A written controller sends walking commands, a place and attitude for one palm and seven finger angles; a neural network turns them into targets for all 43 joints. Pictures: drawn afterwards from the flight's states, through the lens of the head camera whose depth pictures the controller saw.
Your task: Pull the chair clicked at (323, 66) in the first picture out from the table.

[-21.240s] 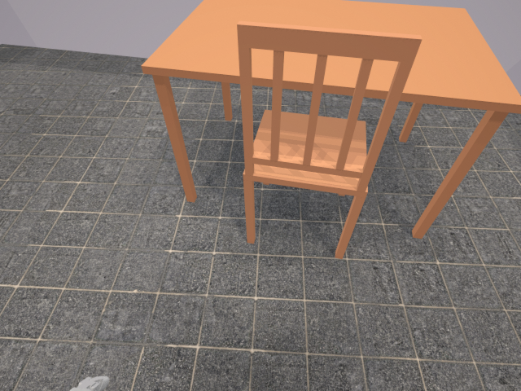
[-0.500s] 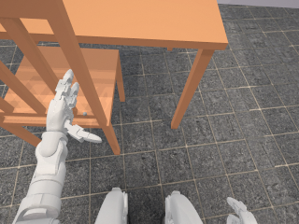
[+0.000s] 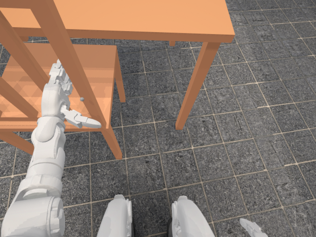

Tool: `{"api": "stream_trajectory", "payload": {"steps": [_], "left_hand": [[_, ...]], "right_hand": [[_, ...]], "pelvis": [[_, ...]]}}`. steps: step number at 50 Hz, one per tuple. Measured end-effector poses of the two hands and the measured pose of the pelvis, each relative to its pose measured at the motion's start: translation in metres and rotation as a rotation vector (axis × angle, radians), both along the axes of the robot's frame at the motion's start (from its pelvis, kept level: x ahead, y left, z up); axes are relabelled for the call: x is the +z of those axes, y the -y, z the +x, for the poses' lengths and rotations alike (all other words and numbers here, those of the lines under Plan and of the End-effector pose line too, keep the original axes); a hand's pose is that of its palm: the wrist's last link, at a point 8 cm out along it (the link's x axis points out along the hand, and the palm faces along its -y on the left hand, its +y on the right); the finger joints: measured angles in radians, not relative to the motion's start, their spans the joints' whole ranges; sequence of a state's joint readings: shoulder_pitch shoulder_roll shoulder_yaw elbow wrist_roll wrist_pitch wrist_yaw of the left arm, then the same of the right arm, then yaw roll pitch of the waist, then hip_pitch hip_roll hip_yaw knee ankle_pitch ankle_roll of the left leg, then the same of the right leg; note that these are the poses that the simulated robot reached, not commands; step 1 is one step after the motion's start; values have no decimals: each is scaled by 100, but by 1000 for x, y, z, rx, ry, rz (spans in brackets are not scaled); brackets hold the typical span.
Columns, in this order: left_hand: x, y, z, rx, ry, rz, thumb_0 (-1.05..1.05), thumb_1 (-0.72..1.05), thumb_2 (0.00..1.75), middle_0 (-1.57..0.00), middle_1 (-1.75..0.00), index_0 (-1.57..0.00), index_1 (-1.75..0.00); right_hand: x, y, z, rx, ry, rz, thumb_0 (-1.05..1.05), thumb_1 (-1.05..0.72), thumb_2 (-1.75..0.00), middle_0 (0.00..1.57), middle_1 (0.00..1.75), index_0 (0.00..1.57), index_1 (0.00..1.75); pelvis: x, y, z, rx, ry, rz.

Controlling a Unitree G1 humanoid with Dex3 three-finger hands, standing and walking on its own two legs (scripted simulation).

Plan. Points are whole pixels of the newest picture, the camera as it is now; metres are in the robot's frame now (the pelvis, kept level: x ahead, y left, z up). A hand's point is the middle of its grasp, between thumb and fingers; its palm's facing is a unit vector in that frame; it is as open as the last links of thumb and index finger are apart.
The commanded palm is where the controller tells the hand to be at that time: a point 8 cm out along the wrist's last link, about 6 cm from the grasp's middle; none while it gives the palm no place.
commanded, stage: push the fingers through the gap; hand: left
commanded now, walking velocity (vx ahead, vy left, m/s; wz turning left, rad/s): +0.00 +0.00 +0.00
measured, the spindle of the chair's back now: out of the picture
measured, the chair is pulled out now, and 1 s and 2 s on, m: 0.00 0.00 0.02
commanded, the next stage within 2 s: hook a spindle and tug to test in 0.34 s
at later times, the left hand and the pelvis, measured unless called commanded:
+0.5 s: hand (84, 99) +0.44 +0.17 +0.03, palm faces -0.02 -1.00 -0.04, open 16.9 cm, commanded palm +0.42 +0.22 +0.03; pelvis +0.01 +0.00 +0.01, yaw +0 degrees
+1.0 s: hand (88, 99) +0.45 +0.16 +0.03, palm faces -0.03 -1.00 -0.04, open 11.8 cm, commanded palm +0.42 +0.22 +0.03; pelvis +0.01 +0.00 +0.01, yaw +0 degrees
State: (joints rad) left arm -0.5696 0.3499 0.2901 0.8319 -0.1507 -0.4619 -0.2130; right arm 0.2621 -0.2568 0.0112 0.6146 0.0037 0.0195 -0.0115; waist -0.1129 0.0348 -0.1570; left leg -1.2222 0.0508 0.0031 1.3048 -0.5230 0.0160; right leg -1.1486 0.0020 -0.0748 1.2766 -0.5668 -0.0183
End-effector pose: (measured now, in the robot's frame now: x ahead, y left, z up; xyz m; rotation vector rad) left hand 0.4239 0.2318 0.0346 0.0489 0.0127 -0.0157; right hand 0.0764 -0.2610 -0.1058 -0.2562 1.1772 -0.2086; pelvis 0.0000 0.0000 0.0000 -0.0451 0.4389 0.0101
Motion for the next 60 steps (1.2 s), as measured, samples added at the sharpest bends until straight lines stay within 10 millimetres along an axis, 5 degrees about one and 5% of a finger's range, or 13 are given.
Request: {"api": "stream_trajectory", "payload": {"steps": [11, 28, 44, 53, 60], "left_hand": [[-2, -1, -2, 9, -11, -7, -1, -49, 30, -7, -8, -6, -8], [-3, 7, 1, 6, -10, -5, -1, -49, 30, -8, -13, -8, -13], [-3, 8, 4, -2, -6, -6, -1, -42, 34, -30, -83, -30, -82], [-4, 15, 2, -3, -19, -10, 0, -5, 49, -44, -127, -44, -126], [-4, 14, 5, 2, 0, -2, 0, 32, 65, -48, -139, -48, -140]], "right_hand": [[3, -3, -11, -22, -42, 10, 0, -91, -90, 20, 30, 20, 30], [4, -6, 10, 1, -9, 18, 0, -91, -90, 20, 30, 20, 30], [3, -3, 6, -9, -32, 16, 0, -91, -90, 20, 30, 20, 30], [4, -3, 4, -14, -29, 22, 0, -91, -90, 20, 30, 20, 30], [4, -2, 4, -14, -21, 15, 0, -91, -90, 20, 30, 20, 30]], "pelvis": [[4, -2, 4, -6, -1, 1], [5, -4, 7, -4, -1, 1], [5, -2, 8, -3, -5, 0], [6, -1, 9, -5, -1, 4], [4, 0, 7, -5, -2, 3]]}}
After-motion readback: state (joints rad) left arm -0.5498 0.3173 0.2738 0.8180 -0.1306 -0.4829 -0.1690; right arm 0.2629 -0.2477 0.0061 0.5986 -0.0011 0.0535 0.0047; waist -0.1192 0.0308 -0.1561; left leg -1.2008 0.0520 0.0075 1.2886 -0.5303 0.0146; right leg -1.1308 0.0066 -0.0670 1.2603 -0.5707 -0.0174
